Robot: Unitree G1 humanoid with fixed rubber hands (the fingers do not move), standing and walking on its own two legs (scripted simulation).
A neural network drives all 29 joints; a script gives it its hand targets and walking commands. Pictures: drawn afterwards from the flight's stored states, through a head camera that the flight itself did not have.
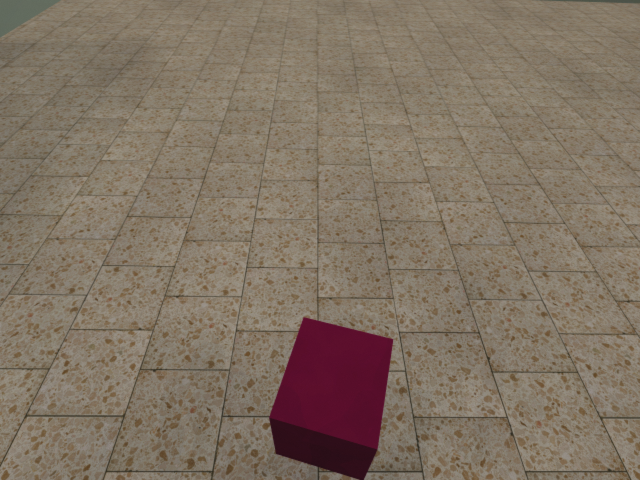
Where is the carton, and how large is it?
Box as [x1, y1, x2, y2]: [269, 317, 392, 479]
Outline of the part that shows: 304,317 269,417 276,453 352,477 363,479 377,448 392,339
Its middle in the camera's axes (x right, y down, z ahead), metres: +0.04 +0.46 +1.09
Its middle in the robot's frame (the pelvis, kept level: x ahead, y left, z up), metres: +0.46 -0.06 -0.63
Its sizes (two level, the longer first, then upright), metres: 0.287 0.260 0.298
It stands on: the floor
